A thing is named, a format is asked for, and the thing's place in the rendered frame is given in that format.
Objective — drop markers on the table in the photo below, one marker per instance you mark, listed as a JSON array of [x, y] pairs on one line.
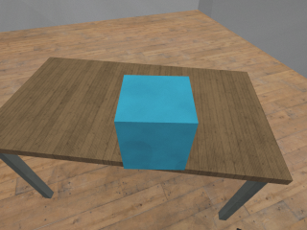
[[66, 111]]

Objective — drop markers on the carton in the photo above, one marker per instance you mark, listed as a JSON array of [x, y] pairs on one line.
[[156, 122]]

